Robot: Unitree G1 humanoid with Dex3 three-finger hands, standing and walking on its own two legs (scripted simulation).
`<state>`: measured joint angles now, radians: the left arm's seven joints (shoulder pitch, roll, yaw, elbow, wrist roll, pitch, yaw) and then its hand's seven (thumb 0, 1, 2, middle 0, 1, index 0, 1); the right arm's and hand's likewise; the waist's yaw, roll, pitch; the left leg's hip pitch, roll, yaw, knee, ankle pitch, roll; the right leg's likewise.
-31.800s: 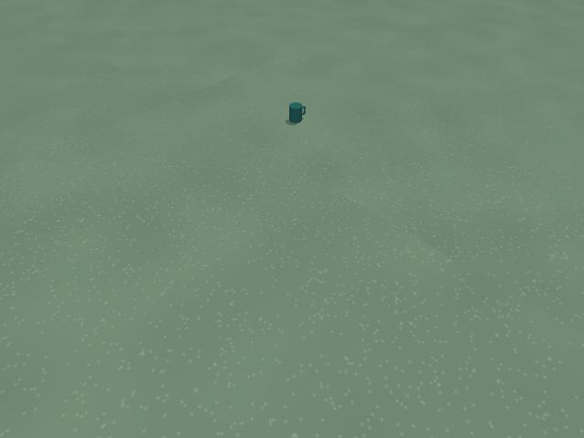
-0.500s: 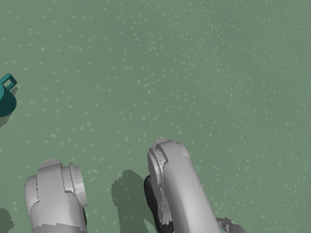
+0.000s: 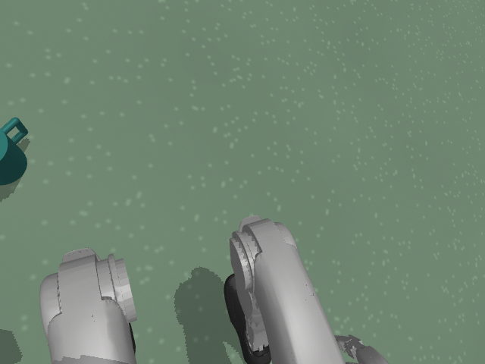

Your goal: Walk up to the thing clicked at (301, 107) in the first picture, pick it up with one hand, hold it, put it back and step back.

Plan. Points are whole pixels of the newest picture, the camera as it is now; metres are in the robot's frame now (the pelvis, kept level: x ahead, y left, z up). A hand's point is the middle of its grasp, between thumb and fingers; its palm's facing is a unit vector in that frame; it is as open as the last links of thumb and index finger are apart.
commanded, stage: rise first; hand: left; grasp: from above
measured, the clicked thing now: out of the picture +0.51 +0.34 -0.27
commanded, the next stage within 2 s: none
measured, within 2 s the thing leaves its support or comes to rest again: neither
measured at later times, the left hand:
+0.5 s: hand out of the picture +0.45 +0.38 -0.16, palm faces -0.44 -0.11 -0.89, open 14.1 cm
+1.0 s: hand out of the picture +0.45 +0.38 -0.15, palm faces -0.45 -0.11 -0.88, open 14.1 cm
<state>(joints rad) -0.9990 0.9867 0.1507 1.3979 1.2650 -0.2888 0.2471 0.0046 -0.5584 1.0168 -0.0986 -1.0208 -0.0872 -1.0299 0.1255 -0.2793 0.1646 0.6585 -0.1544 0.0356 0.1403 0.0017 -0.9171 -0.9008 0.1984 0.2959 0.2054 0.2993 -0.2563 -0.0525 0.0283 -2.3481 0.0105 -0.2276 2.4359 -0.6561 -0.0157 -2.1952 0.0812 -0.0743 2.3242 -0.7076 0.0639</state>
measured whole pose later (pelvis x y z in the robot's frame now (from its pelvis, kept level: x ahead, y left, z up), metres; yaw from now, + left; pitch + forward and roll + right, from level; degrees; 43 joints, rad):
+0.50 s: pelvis +0.00 +0.00 +0.00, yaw +0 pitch +32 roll -13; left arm -0.99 0.98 0.14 1.36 1.25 -0.28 0.23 0.00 -0.55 1.01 -0.11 -1.02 -0.09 -1.03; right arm 0.14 -0.28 0.16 0.66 -0.15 0.04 0.14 0.00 -0.92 -0.90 0.20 0.30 0.21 0.30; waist -0.25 -0.05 0.02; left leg -2.35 0.01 -0.23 2.43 -0.66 -0.02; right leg -2.20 0.08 -0.07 2.32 -0.71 0.07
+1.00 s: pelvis +0.00 +0.00 +0.00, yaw +0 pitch +31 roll -12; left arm -1.01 1.00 0.13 1.40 1.26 -0.29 0.22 0.00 -0.55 1.02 -0.11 -1.02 -0.10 -1.03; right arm 0.14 -0.28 0.17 0.66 -0.15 0.04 0.13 0.00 -0.92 -0.90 0.20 0.30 0.21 0.30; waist -0.26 -0.05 0.02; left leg -2.35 0.01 -0.23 2.43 -0.65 -0.02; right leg -2.20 0.08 -0.07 2.32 -0.70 0.07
